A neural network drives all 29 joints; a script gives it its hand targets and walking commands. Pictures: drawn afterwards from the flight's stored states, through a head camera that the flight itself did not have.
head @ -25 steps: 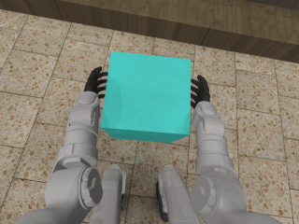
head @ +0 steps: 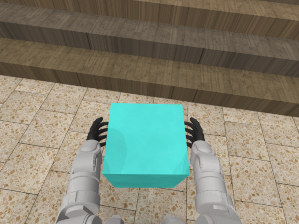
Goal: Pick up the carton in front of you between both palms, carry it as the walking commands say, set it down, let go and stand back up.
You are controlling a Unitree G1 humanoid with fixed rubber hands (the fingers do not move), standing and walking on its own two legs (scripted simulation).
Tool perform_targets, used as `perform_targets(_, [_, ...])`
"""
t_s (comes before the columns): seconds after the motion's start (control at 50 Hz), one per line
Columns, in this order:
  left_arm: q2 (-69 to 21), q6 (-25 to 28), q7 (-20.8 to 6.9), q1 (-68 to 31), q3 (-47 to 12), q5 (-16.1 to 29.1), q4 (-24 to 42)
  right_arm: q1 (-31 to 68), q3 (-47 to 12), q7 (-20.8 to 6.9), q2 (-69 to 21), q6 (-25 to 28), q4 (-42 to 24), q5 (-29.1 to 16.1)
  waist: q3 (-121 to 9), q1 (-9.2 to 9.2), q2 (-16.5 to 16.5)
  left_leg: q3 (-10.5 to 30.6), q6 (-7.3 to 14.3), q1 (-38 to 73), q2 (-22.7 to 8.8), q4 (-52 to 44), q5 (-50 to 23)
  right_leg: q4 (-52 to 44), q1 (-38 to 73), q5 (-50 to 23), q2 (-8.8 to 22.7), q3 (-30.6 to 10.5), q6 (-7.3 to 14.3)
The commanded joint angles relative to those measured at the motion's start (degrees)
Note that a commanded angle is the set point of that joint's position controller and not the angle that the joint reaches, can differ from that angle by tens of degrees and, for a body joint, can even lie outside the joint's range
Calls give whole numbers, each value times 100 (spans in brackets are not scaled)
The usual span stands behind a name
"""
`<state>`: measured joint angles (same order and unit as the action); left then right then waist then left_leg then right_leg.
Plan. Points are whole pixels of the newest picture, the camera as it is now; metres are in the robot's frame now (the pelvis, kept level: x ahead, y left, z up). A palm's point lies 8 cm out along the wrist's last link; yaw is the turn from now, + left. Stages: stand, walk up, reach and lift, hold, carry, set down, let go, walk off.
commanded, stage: reach and lift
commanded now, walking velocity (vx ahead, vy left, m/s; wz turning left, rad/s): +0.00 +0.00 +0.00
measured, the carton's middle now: (145, 149) +0.34 +0.00 -0.08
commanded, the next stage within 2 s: hold in 1.24 s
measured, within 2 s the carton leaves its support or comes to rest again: neither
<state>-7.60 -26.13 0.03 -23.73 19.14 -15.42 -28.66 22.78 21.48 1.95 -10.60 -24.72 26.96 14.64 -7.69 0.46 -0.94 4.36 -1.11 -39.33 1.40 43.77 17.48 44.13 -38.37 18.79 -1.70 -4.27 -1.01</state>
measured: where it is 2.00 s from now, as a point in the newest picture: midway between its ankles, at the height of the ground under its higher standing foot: outside the picture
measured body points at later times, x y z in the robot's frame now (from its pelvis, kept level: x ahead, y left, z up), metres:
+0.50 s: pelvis +0.00 +0.00 +0.03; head -0.02 +0.00 +0.48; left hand +0.31 +0.15 +0.04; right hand +0.32 -0.15 +0.05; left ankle +0.04 +0.13 -0.71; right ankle +0.03 -0.13 -0.71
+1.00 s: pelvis +0.02 +0.00 +0.04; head -0.01 +0.01 +0.49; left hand +0.32 +0.15 +0.06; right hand +0.32 -0.15 +0.06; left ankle +0.04 +0.13 -0.71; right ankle +0.03 -0.13 -0.71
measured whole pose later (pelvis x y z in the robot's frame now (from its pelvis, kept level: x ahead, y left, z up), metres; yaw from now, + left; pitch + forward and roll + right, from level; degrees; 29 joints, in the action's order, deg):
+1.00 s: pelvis +0.02 +0.00 +0.04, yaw +0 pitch -5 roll +0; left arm -8.9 -38.7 0.2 -16.0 13.5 -16.7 -18.0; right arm 16.6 14.9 -0.4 -9.1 -37.1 18.7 16.9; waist 1.0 0.0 -0.4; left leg 4.2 -0.7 -7.0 0.8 22.8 11.2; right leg 23.0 -6.0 12.2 -0.7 -4.8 -0.9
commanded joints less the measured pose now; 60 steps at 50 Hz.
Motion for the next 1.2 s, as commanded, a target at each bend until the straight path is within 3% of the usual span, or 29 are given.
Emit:
perform_targets(0.0, [-5849,52,-1423,-2813,-3425,1129,111,2701,-3634,-1521,-5800,-139,253,-1032,-2437,-49,108,-69,119,2281,537,-864,-1780,-998,1715,-1741,-488,68,49])
perform_targets(0.14, [-5717,-387,-1391,-2294,-3803,1342,792,2024,-3897,-1535,-5740,-563,-211,-1207,-1619,-36,23,-35,99,3148,481,-1657,-1837,-1765,2693,-1943,-395,-1,33])
perform_targets(0.26, [-5560,-719,-1451,-2190,-3374,1127,673,1974,-3474,-1609,-5544,-884,-83,-988,-414,-62,17,-80,137,3136,431,-2071,-859,-2220,2730,-1016,-329,-12,67])
perform_targets(0.34, [-5563,-694,-1530,-2676,-3154,1037,517,2456,-3262,-1671,-5570,-864,49,-906,-266,-59,7,-123,183,3125,403,-2053,-450,-2233,2665,-534,-309,27,111])
perform_targets(0.5, [-5732,-668,-1506,-3048,-3392,1148,726,2845,-3491,-1692,-5643,-825,-174,-1018,-817,-46,85,-120,144,3385,404,-2033,-729,-2143,2970,-835,-336,66,102])
perform_targets(0.9, [-5665,-934,-1366,-2197,-3622,1294,1306,2092,-3701,-1669,-5323,-1060,-811,-1131,-836,-38,137,-43,47,3933,410,-2287,-1871,-2368,3392,-1816,-438,78,70])
perform_targets(1.18, [-5488,-1099,-1393,-2115,-3693,1357,1608,1961,-3825,-1613,-5333,-1254,-1114,-1215,-674,-65,56,-76,69,3955,449,-2392,-1777,-2485,3575,-1914,-400,27,15])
